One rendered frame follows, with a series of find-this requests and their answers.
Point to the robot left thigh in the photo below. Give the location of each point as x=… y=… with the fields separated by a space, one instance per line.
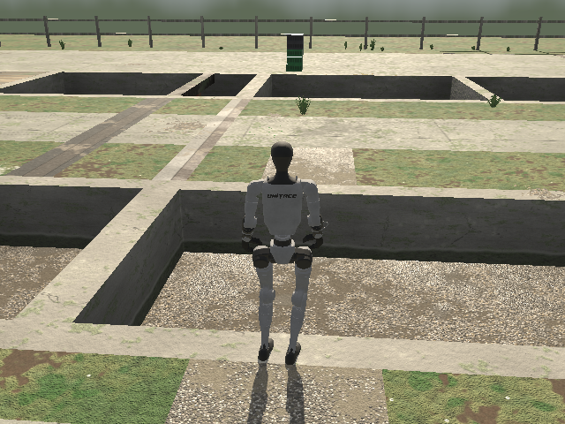
x=264 y=269

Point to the robot left upper arm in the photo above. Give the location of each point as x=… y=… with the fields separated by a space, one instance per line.
x=251 y=201

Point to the robot torso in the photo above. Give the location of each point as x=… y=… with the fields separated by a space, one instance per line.
x=282 y=205

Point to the robot right forearm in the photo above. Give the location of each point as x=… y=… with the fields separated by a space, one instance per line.
x=317 y=230

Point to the robot right upper arm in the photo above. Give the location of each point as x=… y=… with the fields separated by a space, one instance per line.
x=310 y=189

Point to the right robot hand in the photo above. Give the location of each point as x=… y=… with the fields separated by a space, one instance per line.
x=319 y=241

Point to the left robot hand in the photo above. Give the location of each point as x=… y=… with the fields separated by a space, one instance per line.
x=246 y=247

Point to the robot left forearm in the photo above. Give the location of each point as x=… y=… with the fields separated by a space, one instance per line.
x=246 y=232

